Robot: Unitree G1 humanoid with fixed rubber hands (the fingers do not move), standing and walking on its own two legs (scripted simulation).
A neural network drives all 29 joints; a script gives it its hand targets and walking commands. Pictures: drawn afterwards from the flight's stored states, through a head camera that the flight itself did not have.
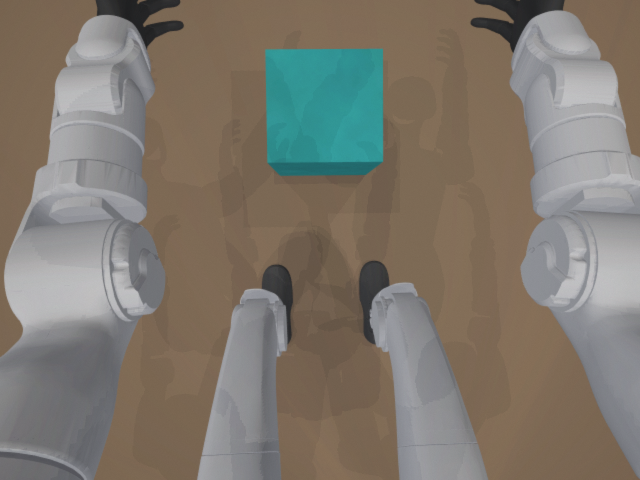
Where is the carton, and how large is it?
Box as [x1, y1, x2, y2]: [265, 49, 382, 175]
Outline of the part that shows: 265,49 267,162 280,175 365,174 382,161 382,49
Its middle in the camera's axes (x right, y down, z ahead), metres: +0.01 -0.24 +0.82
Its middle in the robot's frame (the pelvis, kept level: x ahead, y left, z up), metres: +0.55 -0.01 -0.53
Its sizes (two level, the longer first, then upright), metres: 0.210 0.200 0.250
